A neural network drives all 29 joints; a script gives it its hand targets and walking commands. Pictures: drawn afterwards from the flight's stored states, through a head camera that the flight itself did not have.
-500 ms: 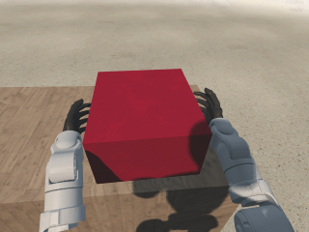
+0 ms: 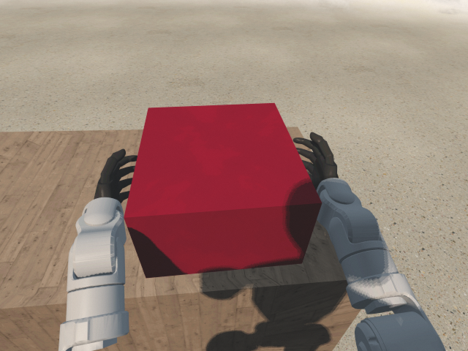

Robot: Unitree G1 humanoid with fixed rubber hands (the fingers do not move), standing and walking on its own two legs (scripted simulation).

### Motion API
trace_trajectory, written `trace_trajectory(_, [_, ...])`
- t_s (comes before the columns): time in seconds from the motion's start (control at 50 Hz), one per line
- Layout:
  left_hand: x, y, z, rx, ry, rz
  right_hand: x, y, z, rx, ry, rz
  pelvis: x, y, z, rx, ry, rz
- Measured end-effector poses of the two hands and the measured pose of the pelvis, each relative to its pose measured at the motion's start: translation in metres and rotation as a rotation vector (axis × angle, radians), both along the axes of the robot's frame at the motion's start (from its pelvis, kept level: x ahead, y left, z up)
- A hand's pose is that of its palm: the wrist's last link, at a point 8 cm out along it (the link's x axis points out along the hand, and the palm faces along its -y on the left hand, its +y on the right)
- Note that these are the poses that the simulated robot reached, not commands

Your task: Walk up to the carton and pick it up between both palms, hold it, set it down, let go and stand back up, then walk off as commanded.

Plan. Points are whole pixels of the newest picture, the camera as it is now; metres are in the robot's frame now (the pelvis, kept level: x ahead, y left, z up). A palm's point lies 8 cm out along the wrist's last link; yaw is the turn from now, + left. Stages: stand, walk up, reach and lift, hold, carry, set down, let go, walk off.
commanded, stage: hold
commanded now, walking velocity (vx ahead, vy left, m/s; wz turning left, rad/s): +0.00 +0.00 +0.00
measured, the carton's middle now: (218, 179) +0.41 +0.01 +0.14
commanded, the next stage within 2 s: none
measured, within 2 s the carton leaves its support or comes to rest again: neither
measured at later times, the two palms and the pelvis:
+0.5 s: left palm (109, 198) +0.34 +0.18 +0.16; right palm (323, 178) +0.36 -0.17 +0.18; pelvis +0.00 +0.00 +0.00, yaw +0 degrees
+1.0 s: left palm (109, 198) +0.34 +0.18 +0.16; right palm (322, 176) +0.36 -0.17 +0.18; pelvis +0.00 +0.00 +0.00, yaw +0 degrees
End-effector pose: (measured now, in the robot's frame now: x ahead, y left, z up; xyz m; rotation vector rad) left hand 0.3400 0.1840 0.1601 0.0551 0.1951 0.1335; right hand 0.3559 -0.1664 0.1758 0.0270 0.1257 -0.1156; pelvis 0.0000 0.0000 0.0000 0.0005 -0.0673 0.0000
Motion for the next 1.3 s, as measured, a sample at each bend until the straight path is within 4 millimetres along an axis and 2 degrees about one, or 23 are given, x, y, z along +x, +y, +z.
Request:
trace_trajectory(0.88, [0.0005,0.0015,0.0023,-0.002,-0.001,0.005,0.0023,0.0017,0.0047,-0.004,-0.003,0.004,-0.0008,0.0005,-0.0001,0.001,0.0,-0.002])
trace_trajectory(1.3, [-0.0009,-0.0009,-0.002,-0.006,0.003,-0.003,-0.0015,-0.0007,0.0008,-0.005,0.001,-0.004,-0.0016,0.0,-0.0001,0.0,0.002,-0.002])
